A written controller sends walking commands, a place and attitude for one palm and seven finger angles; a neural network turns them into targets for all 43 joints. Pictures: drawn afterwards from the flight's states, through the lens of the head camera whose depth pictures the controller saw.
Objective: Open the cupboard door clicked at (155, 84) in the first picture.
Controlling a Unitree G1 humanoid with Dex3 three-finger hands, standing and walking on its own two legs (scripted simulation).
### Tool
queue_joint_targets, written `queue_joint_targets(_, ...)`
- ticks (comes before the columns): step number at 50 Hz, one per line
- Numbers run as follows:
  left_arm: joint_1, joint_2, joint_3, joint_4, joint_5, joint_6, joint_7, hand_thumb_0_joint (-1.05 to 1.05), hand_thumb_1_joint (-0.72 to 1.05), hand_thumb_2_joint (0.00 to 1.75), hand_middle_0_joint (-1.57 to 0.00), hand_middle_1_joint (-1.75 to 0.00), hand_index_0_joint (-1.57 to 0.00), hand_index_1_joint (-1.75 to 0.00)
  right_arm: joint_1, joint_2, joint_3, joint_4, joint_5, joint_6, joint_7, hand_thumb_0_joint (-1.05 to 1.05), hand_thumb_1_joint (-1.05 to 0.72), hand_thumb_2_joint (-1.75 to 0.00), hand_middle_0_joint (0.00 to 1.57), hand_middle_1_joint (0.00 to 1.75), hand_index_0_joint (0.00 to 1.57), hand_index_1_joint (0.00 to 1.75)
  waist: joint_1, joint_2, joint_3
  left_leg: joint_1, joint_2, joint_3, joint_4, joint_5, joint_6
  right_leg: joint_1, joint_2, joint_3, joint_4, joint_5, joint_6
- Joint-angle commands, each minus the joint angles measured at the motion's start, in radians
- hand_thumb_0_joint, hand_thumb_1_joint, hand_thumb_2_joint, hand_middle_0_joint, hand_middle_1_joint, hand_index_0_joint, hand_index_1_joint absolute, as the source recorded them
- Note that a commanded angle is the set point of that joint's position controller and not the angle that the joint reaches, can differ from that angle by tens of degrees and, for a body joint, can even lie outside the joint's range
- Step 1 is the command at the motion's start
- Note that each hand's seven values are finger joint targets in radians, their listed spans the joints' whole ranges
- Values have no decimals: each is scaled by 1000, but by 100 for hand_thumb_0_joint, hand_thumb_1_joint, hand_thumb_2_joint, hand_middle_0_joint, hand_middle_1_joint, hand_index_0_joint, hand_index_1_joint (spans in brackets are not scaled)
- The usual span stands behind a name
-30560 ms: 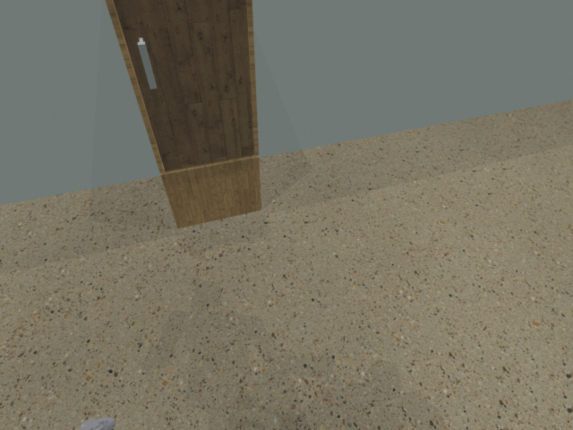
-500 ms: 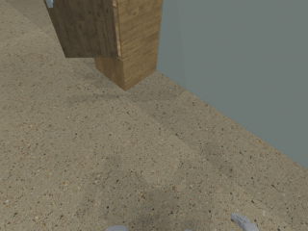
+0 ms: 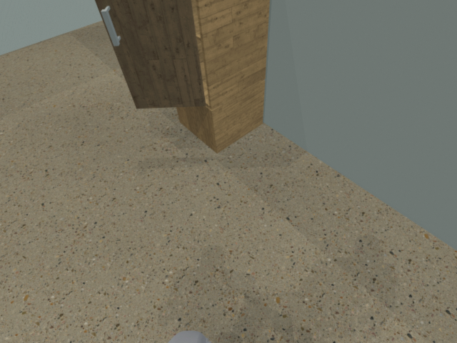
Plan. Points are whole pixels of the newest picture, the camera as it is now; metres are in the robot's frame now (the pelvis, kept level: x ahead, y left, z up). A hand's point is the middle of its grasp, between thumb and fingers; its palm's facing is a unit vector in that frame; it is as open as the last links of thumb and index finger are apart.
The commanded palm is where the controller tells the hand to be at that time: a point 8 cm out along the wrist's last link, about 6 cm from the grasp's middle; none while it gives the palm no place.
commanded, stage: take the last steps up to it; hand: left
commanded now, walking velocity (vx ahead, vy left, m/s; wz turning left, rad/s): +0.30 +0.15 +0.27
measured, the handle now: (112, 26) +1.19 +0.52 +0.02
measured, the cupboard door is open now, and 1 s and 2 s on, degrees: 49 49 49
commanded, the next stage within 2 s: come to a stop and stand still in 1.80 s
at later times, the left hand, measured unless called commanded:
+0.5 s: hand out of the picture -0.03 +0.28 -0.19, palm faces +0.23 -0.96 -0.17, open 7.4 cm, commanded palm none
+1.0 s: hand (118, 224) +0.41 +0.33 -0.16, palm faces -0.01 -0.99 -0.17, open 7.4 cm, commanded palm none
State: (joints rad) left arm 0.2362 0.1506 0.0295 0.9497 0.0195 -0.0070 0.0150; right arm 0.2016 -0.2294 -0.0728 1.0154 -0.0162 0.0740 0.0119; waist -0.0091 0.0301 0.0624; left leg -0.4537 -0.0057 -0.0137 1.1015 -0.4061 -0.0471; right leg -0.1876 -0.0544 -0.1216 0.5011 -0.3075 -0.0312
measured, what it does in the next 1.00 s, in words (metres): walks ahead: left foot, then right foot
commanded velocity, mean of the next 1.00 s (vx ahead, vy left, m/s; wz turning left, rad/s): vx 0.30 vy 0.11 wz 0.02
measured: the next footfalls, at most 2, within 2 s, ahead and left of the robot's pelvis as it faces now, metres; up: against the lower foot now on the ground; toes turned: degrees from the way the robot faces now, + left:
left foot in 0.42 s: +0.15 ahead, +0.22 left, +0.00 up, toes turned +14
right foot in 1.00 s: +0.37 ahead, +0.06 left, +0.00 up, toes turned -2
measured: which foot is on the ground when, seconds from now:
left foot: up 0.00-0.40, down 0.42-1.00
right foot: down 0.00-0.42, up 0.44-0.98, down 1.00-1.00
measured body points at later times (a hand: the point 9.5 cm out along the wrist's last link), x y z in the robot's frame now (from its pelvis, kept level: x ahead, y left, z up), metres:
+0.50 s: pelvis +0.09 +0.12 -0.02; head +0.12 +0.14 +0.43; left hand -0.04 +0.33 -0.18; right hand +0.26 -0.09 -0.14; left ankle +0.11 +0.21 -0.74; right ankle +0.00 -0.05 -0.68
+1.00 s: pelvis +0.27 +0.16 -0.02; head +0.31 +0.15 +0.43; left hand +0.41 +0.38 -0.15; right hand +0.13 -0.04 -0.16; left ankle +0.12 +0.21 -0.74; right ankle +0.33 +0.07 -0.74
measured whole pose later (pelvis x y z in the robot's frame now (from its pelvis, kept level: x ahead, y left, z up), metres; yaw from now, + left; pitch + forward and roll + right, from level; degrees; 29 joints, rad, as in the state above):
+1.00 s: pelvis +0.27 +0.16 -0.02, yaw +4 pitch +1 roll +1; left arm 0.04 0.16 0.03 0.94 0.03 -0.02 -0.02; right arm 0.52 -0.12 -0.01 1.18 -0.02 -0.05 -0.02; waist -0.08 0.00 0.07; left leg 0.03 -0.04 0.17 0.42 -0.44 0.05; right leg -0.38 -0.04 -0.11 0.60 -0.22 -0.06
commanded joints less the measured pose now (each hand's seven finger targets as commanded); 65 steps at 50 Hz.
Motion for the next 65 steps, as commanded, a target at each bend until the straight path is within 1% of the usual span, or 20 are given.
queue_joint_targets(1, 128, 163, 48, -13, -1, -43, 12, 0, 90, 90, -20, -30, -20, -30, -60, -39, -7, -73, -8, -38, 9, 0, -90, -90, 20, 30, 20, 30, 57, -167, -36, -179, 49, -5, 15, 80, -13, 183, -284, 205, -253, 254, -69)
queue_joint_targets(9, 229, 173, 56, 73, 9, -63, 6, 0, 90, 90, -20, -30, -20, -30, -169, -27, 4, -100, -6, -50, 28, 0, -90, -90, 20, 30, 20, 30, 91, -174, 17, -249, 90, 33, -162, 103, -13, 259, -350, 165, -309, 187, -94)
queue_joint_targets(14, 219, 190, 55, 107, 13, -59, -2, 0, 90, 90, -20, -30, -20, -30, -212, -5, 19, -118, -1, -60, 43, 0, -90, -90, 20, 30, 20, 30, 81, -208, 65, -91, 68, 100, -361, 120, 11, 126, -340, 74, -296, 173, -69)
queue_joint_targets(17, 184, 210, 61, 113, 16, -53, -3, 0, 90, 90, -20, -30, -20, -30, -158, -13, 18, -111, 2, -73, 43, 0, -90, -90, 20, 30, 20, 30, 48, -239, 59, 95, 42, 136, -471, 106, 35, 24, -335, 41, -237, 149, -46)
queue_joint_targets(19, 145, 202, 62, 105, 12, -46, -8, 0, 90, 90, -20, -30, -20, -30, 33, -66, 8, -53, -3, -90, 29, 0, -90, -90, 20, 30, 20, 30, -48, -128, -23, 400, 2, 169, -610, 137, 47, -95, -261, -47, -31, 163, -5)
queue_joint_targets(20, 160, 153, 53, 92, 7, -42, -15, 0, 90, 90, -20, -30, -20, -30, 182, -159, -18, -14, -11, -99, 14, 0, -90, -90, 20, 30, 20, 30, -106, 106, -123, 585, 127, 15, -661, 59, 85, -211, -164, -117, 249, 25, 33)
queue_joint_targets(21, 143, 96, 39, 51, 1, -39, -18, 0, 90, 90, -20, -30, -20, -30, 302, -253, -41, 6, -15, -105, -5, 0, -90, -90, 20, 30, 20, 30, -140, 352, -184, 654, 350, -375, -804, 54, 179, -422, -23, -88, 570, -336, 70)
queue_joint_targets(22, 64, 99, 32, 20, 2, -32, -11, 0, 90, 90, -20, -30, -20, -30, 300, -252, -39, 11, -6, -92, -22, 0, -90, -90, 20, 30, 20, 30, -132, 242, -142, 582, 389, -365, -862, 53, 223, -482, -52, 45, 714, -315, 40)
queue_joint_targets(27, 112, 72, 37, 77, 13, -15, -22, 0, 90, 90, -20, -30, -20, -30, 77, -72, 19, -49, -7, -127, -33, 0, -90, -90, 20, 30, 20, 30, 16, 61, -4, 268, 283, -136, -926, 183, 208, -405, -114, 96, 741, -23, 32)
queue_joint_targets(34, -10, 68, 40, 23, 9, -1, -23, 0, 90, 90, -20, -30, -20, -30, 195, -29, 26, 11, -6, -154, -39, 0, -90, -90, 20, 30, 20, 30, 24, 16, 7, 392, 255, -42, -944, 524, 215, -479, -81, 99, 560, 115, 45)
queue_joint_targets(44, -256, 55, 14, -75, 4, -14, -30, 0, 90, 90, -20, -30, -20, -30, 361, -35, 43, 109, -18, -148, -45, 0, -90, -90, 20, 30, 20, 30, -41, 23, 54, 513, 260, 15, -851, 786, 203, -400, -20, 21, 231, 73, -4)
queue_joint_targets(46, -220, 60, 14, -73, 2, -18, -28, 0, 90, 90, -20, -30, -20, -30, 362, -45, 45, 125, -16, -146, -47, 0, -90, -90, 20, 30, 20, 30, -21, 36, 27, 507, 251, 37, -784, 913, 189, -291, 17, -5, 168, 37, -22)
queue_joint_targets(48, -42, 88, 28, -21, 2, -32, -23, 0, 90, 90, -20, -30, -20, -30, 335, -57, 41, 127, -6, -145, -48, 0, -90, -90, 20, 30, 20, 30, 62, 6, -55, 438, 209, 69, -580, 1021, 144, -22, 52, -18, 45, 109, -44)
queue_joint_targets(49, 108, 130, 46, 22, 3, -42, -18, 0, 90, 90, -20, -30, -20, -30, 299, -60, 37, 112, 6, -150, -44, 0, -90, -90, 20, 30, 20, 30, 127, -12, -130, 276, 168, 99, -408, 921, 111, 241, -10, 62, 29, 220, -82)
queue_joint_targets(50, 261, 221, 72, 63, 6, -53, -7, 0, 90, 90, -20, -30, -20, -30, 295, -32, 33, 83, 20, -155, -38, 0, -90, -90, 20, 30, 20, 30, 168, -165, -239, 3, 41, 163, -132, 454, 65, 511, -270, 400, -10, 404, -193)
queue_joint_targets(51, 284, 268, 75, 81, -12, -49, -5, 0, 90, 90, -20, -30, -20, -30, 279, -29, 31, 64, 19, -151, -38, 0, -90, -90, 20, 30, 20, 30, 146, -195, -254, -127, -21, 115, 165, -190, 44, 518, -460, 618, -122, 573, -300)
queue_joint_targets(52, 215, 236, 75, 59, -15, -42, 7, 0, 90, 90, -20, -30, -20, -30, 205, -39, 23, 43, 12, -141, -37, 0, -90, -90, 20, 30, 20, 30, 131, -68, -140, -185, 40, 0, 201, -145, 55, 399, -445, 557, -166, 512, -293)
queue_joint_targets(53, 158, 186, 63, 52, -12, -48, 13, 0, 90, 90, -20, -30, -20, -30, 130, 2, 24, 32, 9, -134, -32, 0, -90, -90, 20, 30, 20, 30, 109, -57, -43, -202, 81, -14, 173, -63, 51, 255, -388, 475, -186, 513, -243)
queue_joint_targets(57, 74, 90, 30, 62, -4, -72, 3, 0, 90, 90, -20, -30, -20, -30, 196, 79, 29, 53, -3, -98, -10, 0, -90, -90, 20, 30, 20, 30, 0, -176, 8, -47, 110, 47, -49, 91, 17, 0, -223, 149, -271, 457, -115)
queue_joint_targets(65, 111, 157, 51, 101, 7, -75, -9, 0, 90, 90, -20, -30, -20, -30, -14, 47, 17, -34, -7, -112, 21, 0, -90, -90, 20, 30, 20, 30, 37, -187, 25, 19, 79, 101, -438, 192, 18, 16, -238, 152, -261, 255, -106)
